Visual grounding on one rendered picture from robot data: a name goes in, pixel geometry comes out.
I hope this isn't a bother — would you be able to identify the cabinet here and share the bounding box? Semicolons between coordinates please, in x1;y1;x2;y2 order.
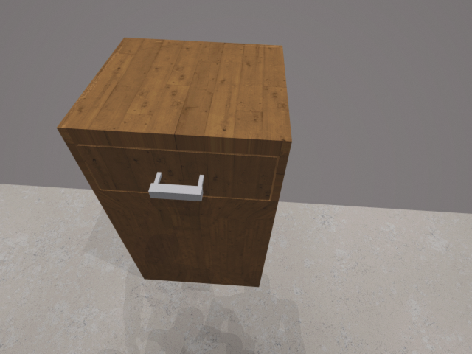
57;38;292;287

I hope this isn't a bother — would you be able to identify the drawer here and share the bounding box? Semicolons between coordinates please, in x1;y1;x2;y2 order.
77;144;277;200

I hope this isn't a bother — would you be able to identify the handle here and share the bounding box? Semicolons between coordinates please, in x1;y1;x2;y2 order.
148;172;204;201

